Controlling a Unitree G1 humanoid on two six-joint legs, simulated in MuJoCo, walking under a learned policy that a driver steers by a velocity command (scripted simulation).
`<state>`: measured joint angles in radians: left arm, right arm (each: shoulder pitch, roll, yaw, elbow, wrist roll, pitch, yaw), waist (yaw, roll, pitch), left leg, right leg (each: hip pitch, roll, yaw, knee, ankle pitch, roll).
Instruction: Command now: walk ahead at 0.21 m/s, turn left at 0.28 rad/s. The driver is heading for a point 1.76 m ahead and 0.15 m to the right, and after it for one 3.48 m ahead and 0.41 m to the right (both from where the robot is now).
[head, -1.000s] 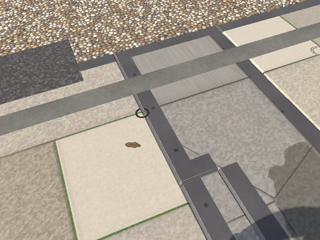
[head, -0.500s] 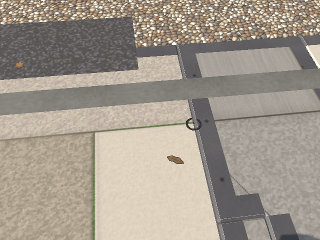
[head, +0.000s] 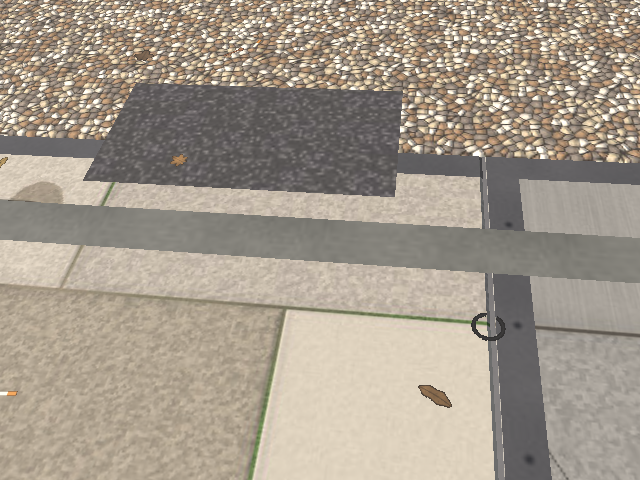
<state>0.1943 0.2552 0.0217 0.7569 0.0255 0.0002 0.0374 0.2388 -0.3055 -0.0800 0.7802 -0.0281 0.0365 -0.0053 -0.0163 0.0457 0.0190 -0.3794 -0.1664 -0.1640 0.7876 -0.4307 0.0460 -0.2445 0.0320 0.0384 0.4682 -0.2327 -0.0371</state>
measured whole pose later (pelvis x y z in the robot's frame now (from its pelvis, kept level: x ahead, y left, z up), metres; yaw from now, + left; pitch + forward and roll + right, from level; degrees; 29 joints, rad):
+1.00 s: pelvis +0.42 +0.03 -0.01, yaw +2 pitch +0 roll +0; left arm 0.11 0.24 0.04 0.85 0.03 -0.06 -0.01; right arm 0.39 -0.23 -0.03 1.00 -0.01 -0.07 0.00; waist -0.04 0.01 0.07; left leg -0.19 -0.04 -0.01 1.09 -0.41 0.08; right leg -0.39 0.04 -0.10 0.56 -0.17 -0.11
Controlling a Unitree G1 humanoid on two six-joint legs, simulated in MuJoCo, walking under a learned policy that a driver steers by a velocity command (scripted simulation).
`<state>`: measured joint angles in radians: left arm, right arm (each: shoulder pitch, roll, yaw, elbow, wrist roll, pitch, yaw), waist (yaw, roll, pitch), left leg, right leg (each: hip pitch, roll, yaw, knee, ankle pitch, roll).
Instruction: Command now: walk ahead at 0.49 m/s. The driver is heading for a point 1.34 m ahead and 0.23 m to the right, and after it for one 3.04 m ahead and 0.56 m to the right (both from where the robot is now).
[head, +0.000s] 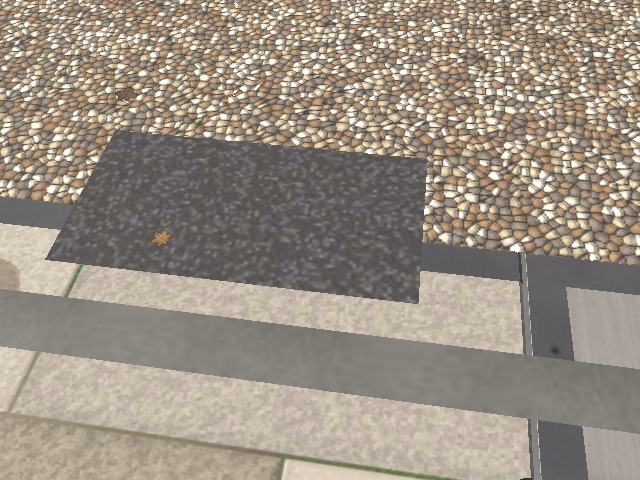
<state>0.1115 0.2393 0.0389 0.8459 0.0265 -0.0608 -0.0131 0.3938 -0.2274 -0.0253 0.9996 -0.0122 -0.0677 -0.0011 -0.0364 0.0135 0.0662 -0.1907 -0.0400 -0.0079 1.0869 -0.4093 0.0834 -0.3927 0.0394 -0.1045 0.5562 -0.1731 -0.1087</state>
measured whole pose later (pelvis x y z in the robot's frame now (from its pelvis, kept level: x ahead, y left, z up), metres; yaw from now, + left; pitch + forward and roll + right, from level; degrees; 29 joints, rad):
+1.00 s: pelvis +0.55 +0.02 +0.00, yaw -1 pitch +1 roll +1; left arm 0.00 0.20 0.02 0.86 0.02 -0.05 -0.02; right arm 0.47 -0.19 -0.03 1.08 -0.02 -0.08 -0.01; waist -0.07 -0.01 0.05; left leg 0.14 -0.06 0.07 0.24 -0.38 0.04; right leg -0.49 -0.02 -0.09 0.54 -0.11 -0.09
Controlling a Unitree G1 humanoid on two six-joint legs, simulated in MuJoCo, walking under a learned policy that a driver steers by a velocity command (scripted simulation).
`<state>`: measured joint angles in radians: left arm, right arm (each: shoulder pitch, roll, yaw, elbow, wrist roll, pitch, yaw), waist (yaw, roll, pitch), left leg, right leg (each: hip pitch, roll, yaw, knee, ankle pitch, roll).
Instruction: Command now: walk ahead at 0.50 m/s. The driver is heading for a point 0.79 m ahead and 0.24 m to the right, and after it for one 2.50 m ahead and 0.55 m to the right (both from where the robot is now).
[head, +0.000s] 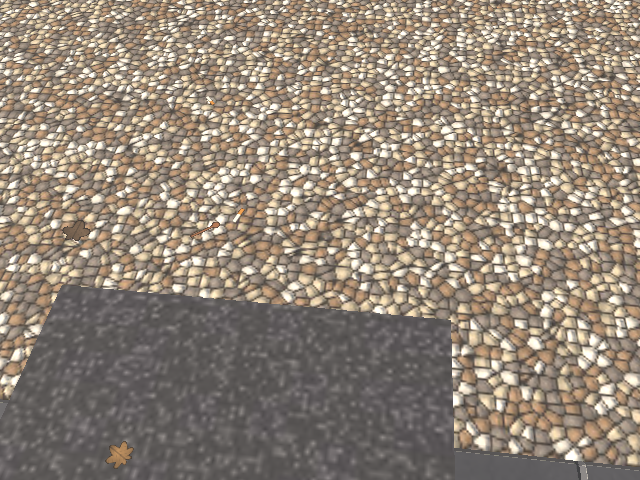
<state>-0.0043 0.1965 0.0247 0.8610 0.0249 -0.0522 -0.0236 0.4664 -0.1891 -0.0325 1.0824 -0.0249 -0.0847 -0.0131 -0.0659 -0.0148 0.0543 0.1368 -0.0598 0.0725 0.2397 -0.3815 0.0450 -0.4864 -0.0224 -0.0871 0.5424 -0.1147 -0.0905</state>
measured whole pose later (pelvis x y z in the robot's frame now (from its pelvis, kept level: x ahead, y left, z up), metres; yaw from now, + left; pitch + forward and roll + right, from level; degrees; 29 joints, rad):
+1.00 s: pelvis +0.27 -0.02 +0.00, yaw -16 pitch +0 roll +2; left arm 0.23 0.21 0.07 0.87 0.03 0.06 -0.01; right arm 0.18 -0.26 -0.07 0.91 -0.03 0.04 -0.04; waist 0.01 0.03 0.02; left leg -0.40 0.11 0.25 0.65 -0.34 0.01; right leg -0.28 -0.01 -0.05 0.62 -0.31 -0.06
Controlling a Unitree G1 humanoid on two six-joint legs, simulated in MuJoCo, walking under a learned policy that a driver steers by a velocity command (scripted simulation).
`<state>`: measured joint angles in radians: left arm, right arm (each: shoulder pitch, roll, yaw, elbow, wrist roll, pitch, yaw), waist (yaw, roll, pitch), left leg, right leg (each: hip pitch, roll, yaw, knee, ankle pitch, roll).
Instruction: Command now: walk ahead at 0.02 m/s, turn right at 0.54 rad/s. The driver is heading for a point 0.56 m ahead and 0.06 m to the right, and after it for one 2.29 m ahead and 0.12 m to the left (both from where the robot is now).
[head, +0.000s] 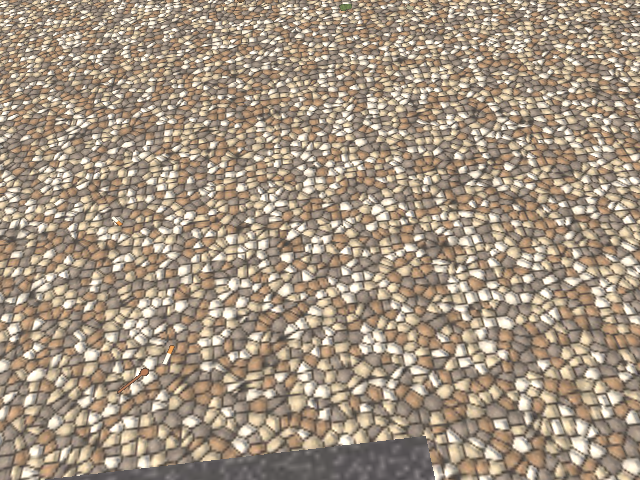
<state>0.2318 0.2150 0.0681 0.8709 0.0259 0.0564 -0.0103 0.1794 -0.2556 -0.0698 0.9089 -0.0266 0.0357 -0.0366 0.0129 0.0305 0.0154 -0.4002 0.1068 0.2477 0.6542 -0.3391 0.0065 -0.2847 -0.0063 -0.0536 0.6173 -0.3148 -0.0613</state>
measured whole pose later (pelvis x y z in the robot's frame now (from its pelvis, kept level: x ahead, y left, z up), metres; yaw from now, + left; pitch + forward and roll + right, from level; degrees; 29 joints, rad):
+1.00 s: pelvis +0.20 -0.05 +0.01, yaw -12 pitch +0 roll +1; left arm 0.12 0.19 0.01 0.87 0.01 -0.05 0.01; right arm 0.33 -0.20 -0.03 0.97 -0.01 -0.02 -0.02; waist -0.04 0.02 0.09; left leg -0.25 -0.02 -0.02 0.98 -0.52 0.03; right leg -0.35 0.04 -0.07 0.49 -0.13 -0.08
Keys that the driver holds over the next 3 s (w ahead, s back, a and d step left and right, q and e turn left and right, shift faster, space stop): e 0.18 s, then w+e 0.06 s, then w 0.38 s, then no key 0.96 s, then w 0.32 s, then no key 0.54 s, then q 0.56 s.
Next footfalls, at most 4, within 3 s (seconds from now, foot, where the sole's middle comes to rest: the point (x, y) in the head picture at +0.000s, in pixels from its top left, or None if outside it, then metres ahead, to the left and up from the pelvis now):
0.48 left None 0.09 0.10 -0.76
0.88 right None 0.30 -0.14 -0.76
1.24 left None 0.29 0.06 -0.76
2.30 left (398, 444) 0.58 -0.08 -0.76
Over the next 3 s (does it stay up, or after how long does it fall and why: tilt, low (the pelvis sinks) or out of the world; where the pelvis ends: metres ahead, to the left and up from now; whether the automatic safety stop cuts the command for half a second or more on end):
stays up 0.48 -0.11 0.00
